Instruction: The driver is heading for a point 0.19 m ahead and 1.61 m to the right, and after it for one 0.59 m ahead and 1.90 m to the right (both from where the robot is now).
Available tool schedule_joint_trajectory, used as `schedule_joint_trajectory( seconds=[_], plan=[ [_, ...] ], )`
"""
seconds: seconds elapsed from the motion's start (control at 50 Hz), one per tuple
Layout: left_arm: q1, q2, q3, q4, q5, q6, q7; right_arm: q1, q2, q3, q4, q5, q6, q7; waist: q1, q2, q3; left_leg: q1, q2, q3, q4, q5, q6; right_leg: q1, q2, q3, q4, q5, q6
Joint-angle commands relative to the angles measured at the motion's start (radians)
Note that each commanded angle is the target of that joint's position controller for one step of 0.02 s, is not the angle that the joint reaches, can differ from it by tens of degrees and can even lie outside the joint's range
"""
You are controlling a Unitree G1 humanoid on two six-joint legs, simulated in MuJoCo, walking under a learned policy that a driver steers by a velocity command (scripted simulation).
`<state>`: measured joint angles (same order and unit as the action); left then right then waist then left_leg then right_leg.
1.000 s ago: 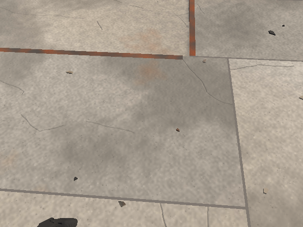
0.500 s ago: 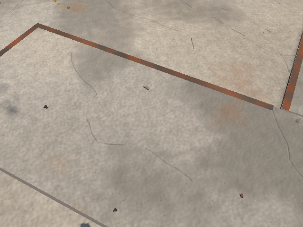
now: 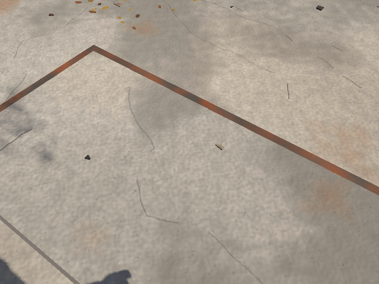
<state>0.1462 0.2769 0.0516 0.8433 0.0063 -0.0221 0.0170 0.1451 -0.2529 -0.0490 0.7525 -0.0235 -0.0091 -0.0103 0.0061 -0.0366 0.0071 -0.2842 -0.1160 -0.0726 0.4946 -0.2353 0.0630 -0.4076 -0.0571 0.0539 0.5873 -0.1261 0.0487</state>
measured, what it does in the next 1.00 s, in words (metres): steps on the spot, turning right: right foot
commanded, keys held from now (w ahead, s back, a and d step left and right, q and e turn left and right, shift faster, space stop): e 0.88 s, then w+e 0.12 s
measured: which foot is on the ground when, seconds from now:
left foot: down 0.00-0.56, up 0.58-1.00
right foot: down 0.00-0.24, up 0.26-0.54, down 0.56-1.00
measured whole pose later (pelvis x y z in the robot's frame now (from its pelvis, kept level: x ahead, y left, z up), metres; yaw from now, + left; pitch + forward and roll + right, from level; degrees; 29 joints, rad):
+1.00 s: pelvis +0.03 -0.06 +0.00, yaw -33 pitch +3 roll +1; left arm 0.18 0.32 0.08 0.65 -0.02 0.04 0.02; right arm 0.14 -0.29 -0.08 0.71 0.02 -0.02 -0.01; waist 0.02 -0.01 0.01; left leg -0.32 -0.04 -0.08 0.57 -0.34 -0.03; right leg -0.35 0.12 0.20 0.53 -0.21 -0.05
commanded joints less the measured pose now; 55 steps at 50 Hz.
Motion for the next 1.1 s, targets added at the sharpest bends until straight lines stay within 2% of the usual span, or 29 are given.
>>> schedule_joint_trajectory(
  seconds=[0.02,0.04,0.06,0.08,0.16,0.22,0.26,0.28,0.3,0.34,0.42,0.48,0.54,0.56,0.58,0.6,0.62,0.64,0.66,0.72,0.82,0.88,0.94,0.98,1.0,1.02,1.04,1.06,1.1],
  plan=[
    [-0.046,0.18,0.034,-0.088,0.015,-0.025,-0.002,0.095,-0.114,-0.016,-0.018,-0.013,-0.023,-0.001,-0.049,0.041,-0.095,0.021,0.167,-0.095,0.004,0.138,0.034,0.202,-0.081,0.093,-0.12,0.417,-0.075],
    [-0.07,0.227,0.048,-0.088,0.01,-0.018,-0.002,0.154,-0.121,-0.024,-0.013,-0.009,-0.025,-0.007,-0.102,-0.088,-0.104,0.002,0.084,-0.01,0.044,0.004,-0.006,0.198,-0.119,0.148,-0.11,0.419,-0.145],
    [-0.059,0.188,0.046,-0.089,-0.004,-0.01,-0.006,0.105,-0.131,-0.025,-0.018,-0.012,-0.02,-0.017,-0.066,-0.126,-0.1,0.028,0.066,0.036,0.082,-0.036,-0.036,0.149,-0.135,0.209,-0.153,0.303,-0.185],
    [-0.051,0.159,0.04,-0.088,-0.009,-0.005,-0.009,0.061,-0.131,-0.029,-0.032,-0.004,-0.01,-0.024,-0.052,-0.142,-0.086,0.021,0.068,0.048,0.098,-0.047,-0.043,0.133,-0.142,0.252,-0.172,0.232,-0.197],
    [-0.02,0.178,0.053,-0.101,-0.013,0.0,-0.003,0.046,-0.108,-0.04,-0.051,0.012,0.022,-0.034,-0.031,-0.165,-0.098,0.008,0.067,0.045,0.117,-0.06,-0.023,0.129,-0.145,0.336,-0.164,0.234,-0.218],
    [-0.057,0.151,0.052,-0.134,-0.027,0.017,0.008,0.083,-0.123,-0.057,-0.041,0.011,0.021,-0.03,-0.035,-0.041,-0.12,0.116,0.146,0.0,0.006,0.046,0.013,0.027,-0.046,0.226,-0.056,0.159,-0.144],
    [-0.054,0.116,0.043,-0.154,-0.025,0.023,0.002,0.089,-0.172,-0.073,-0.047,0.002,0.025,-0.033,-0.024,0.188,-0.078,0.196,0.37,-0.214,-0.122,0.304,0.133,-0.161,0.089,0.048,0.151,-0.134,-0.056],
    [-0.044,0.122,0.049,-0.158,-0.016,0.024,-0.003,0.066,-0.161,-0.068,-0.064,-0.005,0.017,-0.036,-0.022,0.237,-0.087,0.222,0.507,-0.304,-0.139,0.483,0.221,-0.226,0.077,0.01,0.347,-0.437,-0.032],
    [-0.048,0.15,0.063,-0.158,-0.016,0.027,-0.006,0.068,-0.148,-0.061,-0.079,-0.005,0.007,-0.039,-0.029,0.159,-0.083,0.231,0.545,-0.315,-0.135,0.6,0.265,-0.268,0.054,0.037,0.52,-0.501,-0.018],
    [-0.026,0.121,0.061,-0.148,-0.029,0.044,-0.005,0.0,-0.156,-0.063,-0.089,0.013,-0.004,-0.042,0.008,0.09,-0.047,0.24,0.476,-0.175,-0.119,0.589,0.204,-0.307,0.012,0.052,0.536,-0.411,0.003],
    [-0.089,0.069,0.035,-0.19,-0.036,0.049,-0.025,0.031,-0.19,-0.077,-0.068,0.019,0.015,-0.048,-0.038,0.168,-0.065,0.249,0.388,0.017,-0.114,0.603,0.153,-0.187,0.018,-0.056,0.321,-0.27,0.031],
    [-0.089,0.092,0.041,-0.214,-0.038,0.054,-0.046,0.045,-0.218,-0.087,-0.059,0.03,0.024,-0.043,-0.045,0.205,-0.089,0.238,0.401,0.07,-0.089,0.569,0.133,-0.051,0.046,-0.119,0.15,-0.231,0.008],
    [0.001,0.119,0.063,-0.198,-0.029,0.065,-0.05,0.035,-0.209,-0.085,-0.047,0.055,0.013,-0.033,0.007,0.188,-0.098,0.159,0.383,0.136,0.041,0.453,0.054,0.156,0.09,-0.156,-0.105,-0.04,-0.059],
    [0.058,0.174,0.085,-0.193,-0.025,0.066,-0.036,0.088,-0.178,-0.078,-0.027,0.042,0.002,-0.023,0.023,0.086,-0.128,0.042,0.33,0.202,0.197,0.322,-0.023,0.328,0.055,-0.061,-0.175,0.175,-0.107],
    [0.107,0.315,0.115,-0.211,-0.008,0.063,-0.014,0.065,-0.104,-0.05,-0.08,-0.018,-0.006,-0.016,0.012,-0.23,-0.155,-0.297,0.202,0.246,0.533,-0.323,-0.128,0.546,-0.242,0.35,-0.149,0.684,-0.256],
    [0.125,0.294,0.099,-0.223,0.02,0.041,-0.026,-0.002,-0.126,-0.052,-0.108,-0.005,-0.01,-0.016,0.066,-0.178,-0.254,-0.384,0.119,0.054,0.721,-0.516,-0.145,0.503,-0.37,0.514,-0.179,0.715,-0.452],
    [0.088,0.263,0.09,-0.228,0.018,0.021,-0.035,-0.035,-0.165,-0.062,-0.109,0.024,-0.004,-0.018,0.065,-0.09,-0.206,-0.403,0.141,0.003,0.78,-0.454,-0.138,0.455,-0.318,0.432,-0.202,0.606,-0.434],
    [0.038,0.229,0.083,-0.226,0.0,0.01,-0.03,-0.037,-0.169,-0.065,-0.104,0.03,0.001,-0.025,0.034,-0.07,-0.142,-0.414,0.158,-0.005,0.752,-0.363,-0.126,0.398,-0.248,0.348,-0.207,0.483,-0.369],
    [-0.003,0.2,0.075,-0.229,-0.016,0.012,-0.022,-0.027,-0.172,-0.069,-0.086,0.018,0.006,-0.037,0.014,-0.031,-0.113,-0.407,0.17,-0.011,0.704,-0.289,-0.126,0.352,-0.202,0.31,-0.215,0.375,-0.318],
    [-0.041,0.192,0.068,-0.245,-0.013,0.025,-0.006,0.012,-0.163,-0.072,-0.081,0.012,0.013,-0.042,-0.025,-0.067,-0.115,-0.292,0.139,-0.003,0.625,-0.176,-0.135,0.235,-0.141,0.271,-0.243,0.291,-0.291],
    [-0.017,0.204,0.076,-0.249,-0.019,0.034,0.012,-0.028,-0.123,-0.055,-0.096,0.017,0.008,-0.036,-0.002,-0.094,-0.11,-0.24,0.109,-0.019,0.383,-0.121,-0.147,0.217,-0.108,0.316,-0.253,0.078,-0.279],
    [-0.019,0.21,0.079,-0.258,-0.015,0.041,0.009,-0.043,-0.128,-0.055,-0.105,0.024,0.0,-0.025,0.01,-0.118,-0.093,-0.178,0.091,-0.024,0.283,-0.126,-0.142,0.175,-0.096,0.373,-0.255,-0.025,-0.274],
    [-0.008,0.206,0.075,-0.264,-0.023,0.046,0.005,-0.034,-0.138,-0.059,-0.114,0.037,-0.018,-0.009,0.014,-0.14,-0.098,-0.095,0.074,-0.006,0.167,-0.142,-0.114,0.139,-0.076,0.448,-0.283,-0.332,-0.269],
    [-0.018,0.196,0.068,-0.267,-0.028,0.049,0.006,0.014,-0.128,-0.061,-0.105,0.046,-0.035,0.0,-0.026,-0.137,-0.078,0.033,0.069,0.013,0.007,-0.094,-0.081,0.072,-0.041,0.469,-0.27,-0.454,-0.245],
    [-0.018,0.18,0.063,-0.268,-0.031,0.05,0.009,0.061,-0.132,-0.067,-0.088,0.048,-0.042,0.001,-0.054,-0.114,-0.067,0.144,0.089,0.014,-0.099,-0.045,-0.055,0.001,-0.004,0.45,-0.235,-0.496,-0.213],
    [-0.009,0.131,0.048,-0.275,-0.03,0.046,0.011,0.139,-0.181,-0.08,-0.074,0.036,-0.046,-0.005,-0.076,-0.016,-0.098,0.311,0.24,-0.112,-0.15,-0.117,-0.001,-0.143,0.054,0.369,-0.064,-0.56,-0.153],
    [-0.014,0.079,0.036,-0.303,-0.037,0.035,0.01,0.201,-0.256,-0.091,-0.061,0.007,-0.047,-0.005,-0.071,0.221,-0.091,0.369,0.431,-0.409,-0.253,-0.377,0.099,-0.336,0.195,0.13,0.218,-0.507,-0.102],
    [-0.057,0.148,0.052,-0.337,-0.029,0.016,0.006,0.162,-0.264,-0.095,-0.069,-0.017,-0.061,0.005,-0.054,0.262,0.01,0.251,0.528,-0.583,-0.315,-0.486,0.178,-0.437,0.115,0.133,0.373,-0.423,-0.089],
    [0.008,0.195,0.072,-0.29,-0.023,0.014,-0.004,0.06,-0.17,-0.068,-0.099,0.017,-0.068,-0.013,-0.011,0.206,0.056,0.233,0.434,-0.395,-0.318,-0.416,0.119,-0.448,0.068,0.111,0.489,-0.272,-0.052]
  ],
)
